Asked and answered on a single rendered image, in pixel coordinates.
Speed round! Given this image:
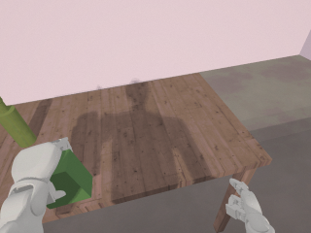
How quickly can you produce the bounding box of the right robot forearm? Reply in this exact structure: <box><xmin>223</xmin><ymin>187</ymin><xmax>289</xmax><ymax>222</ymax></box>
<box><xmin>245</xmin><ymin>213</ymin><xmax>275</xmax><ymax>233</ymax></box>

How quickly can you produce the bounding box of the table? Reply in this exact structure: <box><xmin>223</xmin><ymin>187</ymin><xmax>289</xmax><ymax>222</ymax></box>
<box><xmin>0</xmin><ymin>73</ymin><xmax>272</xmax><ymax>233</ymax></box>

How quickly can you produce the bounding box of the left robot forearm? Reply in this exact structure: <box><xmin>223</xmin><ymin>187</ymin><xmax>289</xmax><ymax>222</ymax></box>
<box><xmin>0</xmin><ymin>179</ymin><xmax>50</xmax><ymax>233</ymax></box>

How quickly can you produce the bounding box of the robot left hand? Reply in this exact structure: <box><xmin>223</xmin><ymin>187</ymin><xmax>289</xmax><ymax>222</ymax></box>
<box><xmin>11</xmin><ymin>137</ymin><xmax>73</xmax><ymax>205</ymax></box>

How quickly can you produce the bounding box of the sponge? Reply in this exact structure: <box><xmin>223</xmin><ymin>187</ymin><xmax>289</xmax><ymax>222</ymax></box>
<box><xmin>46</xmin><ymin>149</ymin><xmax>93</xmax><ymax>209</ymax></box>

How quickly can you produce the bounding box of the robot right hand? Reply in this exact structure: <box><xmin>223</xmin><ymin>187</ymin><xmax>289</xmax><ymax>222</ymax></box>
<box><xmin>225</xmin><ymin>178</ymin><xmax>262</xmax><ymax>222</ymax></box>

